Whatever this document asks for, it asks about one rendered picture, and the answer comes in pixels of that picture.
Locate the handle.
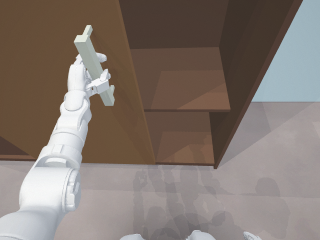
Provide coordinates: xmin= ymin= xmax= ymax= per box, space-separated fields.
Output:
xmin=74 ymin=25 xmax=115 ymax=106

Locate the robot left upper arm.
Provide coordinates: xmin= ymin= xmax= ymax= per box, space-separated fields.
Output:
xmin=0 ymin=167 xmax=82 ymax=240

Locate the left robot forearm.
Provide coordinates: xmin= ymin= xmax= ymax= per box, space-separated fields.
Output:
xmin=19 ymin=90 xmax=92 ymax=208

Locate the wardrobe door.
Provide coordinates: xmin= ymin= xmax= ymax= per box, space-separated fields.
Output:
xmin=0 ymin=0 xmax=156 ymax=165
xmin=0 ymin=136 xmax=30 ymax=156

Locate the robot left hand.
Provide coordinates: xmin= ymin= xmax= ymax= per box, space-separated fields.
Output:
xmin=67 ymin=52 xmax=111 ymax=98

